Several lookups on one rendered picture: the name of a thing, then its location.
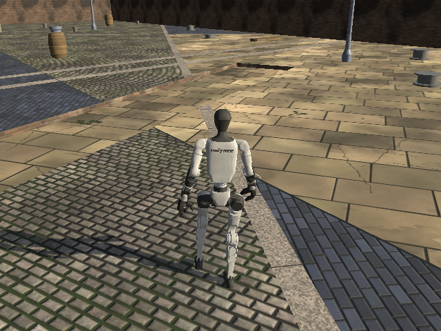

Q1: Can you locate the humanoid robot torso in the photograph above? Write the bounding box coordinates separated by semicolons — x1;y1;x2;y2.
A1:
206;136;238;207

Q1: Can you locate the left robot upper arm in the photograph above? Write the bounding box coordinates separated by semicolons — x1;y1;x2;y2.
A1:
189;139;208;178

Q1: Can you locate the left robot forearm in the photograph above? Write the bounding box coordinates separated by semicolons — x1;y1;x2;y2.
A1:
179;167;195;201

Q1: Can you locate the right robot shin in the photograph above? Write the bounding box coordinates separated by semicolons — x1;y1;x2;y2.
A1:
226;233;238;279

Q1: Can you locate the right robot forearm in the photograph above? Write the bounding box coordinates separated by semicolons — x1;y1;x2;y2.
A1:
245;167;256;190

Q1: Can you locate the left robot hand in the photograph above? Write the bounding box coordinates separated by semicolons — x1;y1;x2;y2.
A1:
177;199;194;219

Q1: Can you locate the right robot hand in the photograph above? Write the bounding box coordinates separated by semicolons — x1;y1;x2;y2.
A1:
240;186;256;201

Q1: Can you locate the right robot upper arm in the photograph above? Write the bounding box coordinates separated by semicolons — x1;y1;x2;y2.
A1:
236;139;254;177

